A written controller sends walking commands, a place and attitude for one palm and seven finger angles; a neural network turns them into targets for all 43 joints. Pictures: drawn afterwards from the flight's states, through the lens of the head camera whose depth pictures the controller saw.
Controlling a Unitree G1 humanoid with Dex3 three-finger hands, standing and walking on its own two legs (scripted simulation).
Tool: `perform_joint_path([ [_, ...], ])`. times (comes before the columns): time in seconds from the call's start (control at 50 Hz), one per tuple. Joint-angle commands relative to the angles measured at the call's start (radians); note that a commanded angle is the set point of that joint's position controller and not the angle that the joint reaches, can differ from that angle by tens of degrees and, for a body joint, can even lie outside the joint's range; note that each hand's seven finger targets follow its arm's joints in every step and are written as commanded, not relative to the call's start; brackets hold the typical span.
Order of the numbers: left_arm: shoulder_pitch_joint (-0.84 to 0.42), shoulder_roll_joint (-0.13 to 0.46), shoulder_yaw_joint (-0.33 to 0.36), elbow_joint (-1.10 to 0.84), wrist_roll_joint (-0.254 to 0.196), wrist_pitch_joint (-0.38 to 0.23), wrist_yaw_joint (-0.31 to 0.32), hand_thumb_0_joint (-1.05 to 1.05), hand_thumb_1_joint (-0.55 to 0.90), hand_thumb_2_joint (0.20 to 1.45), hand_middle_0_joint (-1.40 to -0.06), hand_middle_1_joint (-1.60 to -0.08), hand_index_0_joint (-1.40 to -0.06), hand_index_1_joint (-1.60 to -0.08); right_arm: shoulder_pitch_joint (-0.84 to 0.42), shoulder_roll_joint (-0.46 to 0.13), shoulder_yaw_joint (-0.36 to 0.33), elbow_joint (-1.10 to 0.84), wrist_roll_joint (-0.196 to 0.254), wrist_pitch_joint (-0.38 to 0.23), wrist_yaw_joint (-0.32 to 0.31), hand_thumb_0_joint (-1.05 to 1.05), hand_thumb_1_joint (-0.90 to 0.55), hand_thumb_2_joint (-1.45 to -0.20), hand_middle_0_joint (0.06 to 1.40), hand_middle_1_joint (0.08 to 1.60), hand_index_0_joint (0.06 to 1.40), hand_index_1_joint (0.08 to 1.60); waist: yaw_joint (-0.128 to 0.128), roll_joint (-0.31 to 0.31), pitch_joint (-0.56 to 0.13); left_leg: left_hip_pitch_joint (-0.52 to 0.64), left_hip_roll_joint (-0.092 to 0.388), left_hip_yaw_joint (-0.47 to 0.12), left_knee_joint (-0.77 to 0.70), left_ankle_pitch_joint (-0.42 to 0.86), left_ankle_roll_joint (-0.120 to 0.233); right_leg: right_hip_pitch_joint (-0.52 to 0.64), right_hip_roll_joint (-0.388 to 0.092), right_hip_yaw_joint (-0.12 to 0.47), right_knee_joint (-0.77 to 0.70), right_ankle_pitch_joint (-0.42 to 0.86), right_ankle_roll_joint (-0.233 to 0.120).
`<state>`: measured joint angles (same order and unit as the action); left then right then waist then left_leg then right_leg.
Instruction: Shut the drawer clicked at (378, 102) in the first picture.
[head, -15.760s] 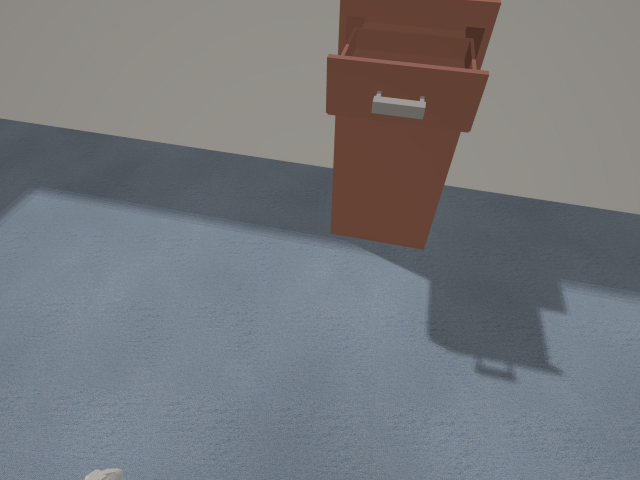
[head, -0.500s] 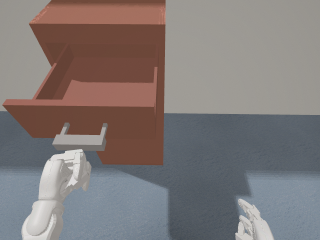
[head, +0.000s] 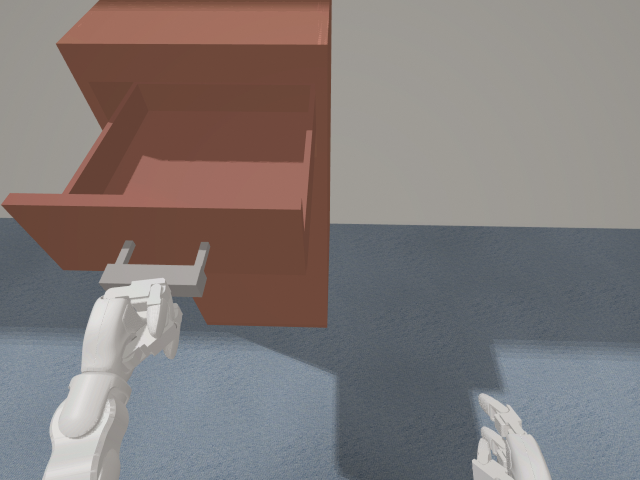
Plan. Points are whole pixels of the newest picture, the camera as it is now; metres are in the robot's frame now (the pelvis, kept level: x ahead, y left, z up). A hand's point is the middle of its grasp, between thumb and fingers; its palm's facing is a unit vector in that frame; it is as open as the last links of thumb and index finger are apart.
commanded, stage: push the drawer shut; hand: left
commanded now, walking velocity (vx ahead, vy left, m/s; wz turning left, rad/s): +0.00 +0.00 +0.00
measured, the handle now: (160, 264) +0.36 +0.23 +0.07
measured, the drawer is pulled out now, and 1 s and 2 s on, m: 0.27 0.15 0.03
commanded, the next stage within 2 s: none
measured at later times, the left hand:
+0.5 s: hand (184, 281) +0.33 +0.19 +0.07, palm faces +0.04 -1.00 -0.05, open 3.0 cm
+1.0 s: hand (194, 245) +0.39 +0.19 +0.07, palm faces +0.03 -1.00 -0.03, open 3.1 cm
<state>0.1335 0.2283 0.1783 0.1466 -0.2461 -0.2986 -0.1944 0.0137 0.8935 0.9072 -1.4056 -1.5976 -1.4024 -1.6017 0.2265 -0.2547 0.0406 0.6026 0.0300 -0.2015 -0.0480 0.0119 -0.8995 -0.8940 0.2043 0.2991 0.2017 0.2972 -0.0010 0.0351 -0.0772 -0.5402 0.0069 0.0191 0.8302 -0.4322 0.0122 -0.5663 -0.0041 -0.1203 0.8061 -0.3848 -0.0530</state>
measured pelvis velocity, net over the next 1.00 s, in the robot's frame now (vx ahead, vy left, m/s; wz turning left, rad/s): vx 0.00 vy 0.01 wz -0.03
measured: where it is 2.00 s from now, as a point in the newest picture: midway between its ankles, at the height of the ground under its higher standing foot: outside the picture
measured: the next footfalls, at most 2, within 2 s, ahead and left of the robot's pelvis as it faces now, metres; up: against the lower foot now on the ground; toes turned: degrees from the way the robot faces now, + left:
none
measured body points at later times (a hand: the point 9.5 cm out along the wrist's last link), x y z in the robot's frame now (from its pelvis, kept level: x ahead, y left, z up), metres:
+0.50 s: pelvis -0.01 +0.00 +0.00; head +0.04 -0.01 +0.45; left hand +0.33 +0.25 +0.07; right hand +0.13 -0.25 -0.10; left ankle -0.01 +0.11 -0.70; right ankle +0.01 -0.08 -0.70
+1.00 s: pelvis +0.00 +0.01 +0.00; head +0.06 +0.00 +0.45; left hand +0.38 +0.25 +0.07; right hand +0.09 -0.25 -0.11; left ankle -0.01 +0.11 -0.70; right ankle +0.01 -0.08 -0.70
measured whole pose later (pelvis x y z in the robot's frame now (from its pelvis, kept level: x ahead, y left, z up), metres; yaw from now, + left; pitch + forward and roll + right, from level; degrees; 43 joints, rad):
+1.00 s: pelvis +0.00 +0.01 +0.00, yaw -2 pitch +10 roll +0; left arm -0.42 0.31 0.27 0.74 -0.19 -0.36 -0.21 0.00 0.86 0.93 -1.40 -1.60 -1.40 -1.60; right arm 0.30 -0.26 0.03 0.64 0.03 -0.07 -0.04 0.01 -0.90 -0.89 0.20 0.30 0.20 0.30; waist -0.05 0.01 -0.07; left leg -0.58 0.01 0.05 0.81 -0.41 0.02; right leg -0.62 0.00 -0.09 0.78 -0.35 -0.05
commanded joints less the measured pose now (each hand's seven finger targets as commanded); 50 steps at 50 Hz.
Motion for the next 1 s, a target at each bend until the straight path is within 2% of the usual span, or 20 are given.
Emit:
perform_joint_path([
  [0.0, -0.250, 0.150, 0.078, -0.174, -0.024, -0.061, -0.011, 0.000, 0.900, 0.900, -1.400, -1.600, -1.400, -1.600, -0.043, -0.116, -0.055, -0.141, 0.011, -0.044, -0.008, 0.000, -0.900, -0.900, 0.200, 0.300, 0.200, 0.300, -0.020, -0.012, -0.210, 0.029, -0.017, -0.032, -0.122, 0.234, 0.008, 0.202, -0.017, 0.117, -0.134, 0.238, 0.041],
  [0.02, -0.240, 0.176, 0.103, -0.144, -0.024, -0.059, -0.010, 0.000, 0.900, 0.900, -1.400, -1.600, -1.400, -1.600, -0.042, -0.122, -0.056, -0.136, 0.010, -0.040, -0.010, 0.000, -0.900, -0.900, 0.200, 0.300, 0.200, 0.300, -0.020, -0.043, -0.196, 0.014, -0.016, -0.031, -0.118, 0.233, 0.011, 0.207, -0.018, 0.124, -0.141, 0.238, 0.043],
  [0.1, -0.387, 0.168, 0.081, -0.103, -0.023, -0.066, -0.016, 0.000, 0.900, 0.900, -1.400, -1.600, -1.400, -1.600, -0.040, -0.121, -0.053, -0.119, 0.013, -0.034, -0.014, 0.000, -0.900, -0.900, 0.200, 0.300, 0.200, 0.300, -0.040, -0.006, -0.190, 0.024, -0.018, -0.030, -0.121, 0.204, 0.009, 0.181, -0.021, 0.129, -0.148, 0.203, 0.044],
  [0.12, -0.391, 0.177, 0.091, -0.086, -0.023, -0.066, -0.013, 0.000, 0.900, 0.900, -1.400, -1.600, -1.400, -1.600, -0.037, -0.123, -0.055, -0.117, 0.013, -0.032, -0.016, 0.000, -0.900, -0.900, 0.200, 0.300, 0.200, 0.300, -0.039, -0.037, -0.196, 0.020, -0.016, -0.030, -0.118, 0.207, 0.012, 0.189, -0.021, 0.134, -0.152, 0.204, 0.046],
  [0.22, -0.448, 0.196, 0.098, -0.029, -0.016, -0.073, -0.014, 0.000, 0.900, 0.900, -1.400, -1.600, -1.400, -1.600, -0.024, -0.128, -0.058, -0.107, 0.012, -0.024, -0.016, 0.000, -0.900, -0.900, 0.200, 0.300, 0.200, 0.300, -0.036, -0.026, -0.237, 0.036, -0.015, -0.031, -0.123, 0.227, 0.012, 0.205, -0.021, 0.131, -0.143, 0.235, 0.043],
  [0.26, -0.502, 0.163, 0.063, -0.013, -0.013, -0.076, -0.015, 0.000, 0.900, 0.900, -1.400, -1.600, -1.400, -1.600, -0.021, -0.124, -0.055, -0.108, 0.013, -0.020, -0.014, 0.000, -0.900, -0.900, 0.200, 0.300, 0.200, 0.300, -0.043, -0.011, -0.231, 0.043, -0.016, -0.031, -0.129, 0.226, 0.010, 0.197, -0.022, 0.129, -0.140, 0.243, 0.043],
  [0.3, -0.534, 0.194, 0.086, 0.033, -0.008, -0.076, -0.010, 0.000, 0.900, 0.900, -1.400, -1.600, -1.400, -1.600, -0.015, -0.130, -0.055, -0.101, 0.013, -0.012, -0.015, 0.000, -0.900, -0.900, 0.200, 0.300, 0.200, 0.300, -0.042, -0.014, -0.218, 0.037, -0.014, -0.033, -0.135, 0.202, 0.008, 0.183, -0.020, 0.126, -0.145, 0.210, 0.040],
  [0.34, -0.551, 0.209, 0.104, 0.078, -0.008, -0.078, -0.009, 0.000, 0.900, 0.900, -1.400, -1.600, -1.400, -1.600, -0.008, -0.133, -0.057, -0.098, 0.012, -0.004, -0.016, 0.000, -0.900, -0.900, 0.200, 0.300, 0.200, 0.300, -0.043, -0.065, -0.221, 0.016, -0.014, -0.028, -0.133, 0.188, 0.012, 0.198, -0.022, 0.141, -0.156, 0.193, 0.047],
  [0.38, -0.612, 0.224, 0.109, 0.097, -0.005, -0.081, -0.011, 0.000, 0.900, 0.900, -1.400, -1.600, -1.400, -1.600, -0.010, -0.134, -0.054, -0.097, 0.014, 0.004, -0.016, 0.000, -0.900, -0.900, 0.200, 0.300, 0.200, 0.300, -0.043, -0.013, -0.215, 0.017, -0.015, -0.028, -0.140, 0.165, 0.009, 0.185, -0.024, 0.141, -0.158, 0.163, 0.042],
  [0.46, -0.671, 0.233, 0.112, 0.153, 0.002, -0.087, -0.009, 0.000, 0.900, 0.900, -1.400, -1.600, -1.400, -1.600, 0.010, -0.135, -0.056, -0.090, 0.014, 0.018, -0.016, 0.000, -0.900, -0.900, 0.200, 0.300, 0.200, 0.300, -0.046, -0.003, -0.243, 0.032, -0.013, -0.028, -0.142, 0.190, 0.010, 0.190, -0.019, 0.136, -0.148, 0.199, 0.039],
  [0.52, -0.686, 0.222, 0.104, 0.183, 0.007, -0.093, -0.004, 0.000, 0.900, 0.900, -1.400, -1.600, -1.400, -1.600, 0.032, -0.138, -0.060, -0.088, 0.010, 0.025, -0.011, 0.000, -0.900, -0.900, 0.200, 0.300, 0.200, 0.300, -0.047, -0.032, -0.270, 0.045, -0.009, -0.037, -0.139, 0.230, 0.010, 0.194, -0.011, 0.121, -0.130, 0.246, 0.037],
  [0.6, -0.745, 0.207, 0.083, 0.203, 0.018, -0.105, 0.002, 0.000, 0.900, 0.900, -1.400, -1.600, -1.400, -1.600, 0.047, -0.138, -0.061, -0.085, 0.009, 0.039, -0.003, 0.000, -0.900, -0.900, 0.200, 0.300, 0.200, 0.300, -0.052, 0.005, -0.273, 0.059, -0.010, -0.032, -0.143, 0.243, 0.006, 0.183, -0.010, 0.120, -0.126, 0.272, 0.034],
  [0.64, -0.760, 0.199, 0.074, 0.237, 0.025, -0.107, 0.006, 0.000, 0.900, 0.900, -1.400, -1.600, -1.400, -1.600, 0.056, -0.140, -0.062, -0.084, 0.009, 0.047, 0.000, 0.000, -0.900, -0.900, 0.200, 0.300, 0.200, 0.300, -0.062, -0.044, -0.264, 0.047, -0.007, -0.035, -0.143, 0.230, 0.010, 0.173, -0.005, 0.116, -0.127, 0.258, 0.037],
  [0.68, -0.793, 0.222, 0.092, 0.246, 0.031, -0.112, 0.011, 0.000, 0.900, 0.900, -1.400, -1.600, -1.400, -1.600, 0.063, -0.141, -0.064, -0.080, 0.008, 0.056, 0.001, 0.000, -0.900, -0.900, 0.200, 0.300, 0.200, 0.300, -0.057, 0.001, -0.275, 0.055, -0.009, -0.033, -0.144, 0.243, 0.007, 0.173, -0.005, 0.116, -0.121, 0.270, 0.033],
  [0.72, -0.839, 0.236, 0.097, 0.271, 0.034, -0.113, 0.013, 0.000, 0.900, 0.900, -1.400, -1.600, -1.400, -1.600, 0.074, -0.143, -0.064, -0.077, 0.006, 0.064, 0.001, 0.000, -0.900, -0.900, 0.200, 0.300, 0.200, 0.300, -0.067, -0.016, -0.279, 0.043, -0.009, -0.034, -0.138, 0.235, 0.010, 0.171, -0.003, 0.120, -0.121, 0.264, 0.036],
  [0.76, -0.826, 0.286, 0.153, 0.309, 0.033, -0.116, 0.014, 0.000, 0.900, 0.900, -1.400, -1.600, -1.400, -1.600, 0.082, -0.145, -0.066, -0.073, 0.005, 0.074, 0.000, 0.000, -0.900, -0.900, 0.200, 0.300, 0.200, 0.300, -0.052, -0.040, -0.291, 0.026, -0.011, -0.028, -0.140, 0.236, 0.011, 0.205, -0.003, 0.129, -0.125, 0.276, 0.036],
  [0.8, -0.850, 0.246, 0.114, 0.294, 0.034, -0.124, 0.003, 0.000, 0.900, 0.900, -1.400, -1.600, -1.400, -1.600, 0.078, -0.138, -0.063, -0.080, 0.006, 0.077, 0.004, 0.000, -0.900, -0.900, 0.200, 0.300, 0.200, 0.300, -0.056, 0.016, -0.300, 0.047, -0.011, -0.028, -0.140, 0.256, 0.008, 0.192, -0.004, 0.123, -0.118, 0.293, 0.031],
  [0.84, -0.898, 0.257, 0.122, 0.346, 0.030, -0.121, 0.000, 0.000, 0.900, 0.900, -1.400, -1.600, -1.400, -1.600, 0.090, -0.141, -0.061, -0.069, 0.005, 0.083, 0.004, 0.000, -0.900, -0.900, 0.200, 0.300, 0.200, 0.300, -0.071, -0.021, -0.278, 0.033, -0.008, -0.032, -0.137, 0.238, 0.010, 0.171, 0.003, 0.122, -0.121, 0.274, 0.033],
  [0.92, -0.920, 0.309, 0.165, 0.371, 0.031, -0.131, -0.008, 0.000, 0.900, 0.900, -1.400, -1.600, -1.400, -1.600, 0.103, -0.146, -0.064, -0.069, 0.004, 0.094, 0.004, 0.000, -0.900, -0.900, 0.200, 0.300, 0.200, 0.300, -0.059, 0.013, -0.309, 0.027, -0.010, -0.028, -0.131, 0.263, 0.009, 0.197, 0.003, 0.128, -0.112, 0.305, 0.029],
  [0.98, -0.951, 0.311, 0.173, 0.423, 0.029, -0.130, -0.010, 0.000, 0.900, 0.900, -1.400, -1.600, -1.400, -1.600, 0.113, -0.146, -0.063, -0.064, 0.003, 0.104, 0.006, 0.000, -0.900, -0.900, 0.200, 0.300, 0.200, 0.300, -0.070, -0.020, -0.297, 0.008, -0.009, -0.023, -0.128, 0.248, 0.011, 0.187, 0.005, 0.131, -0.118, 0.299, 0.035],
])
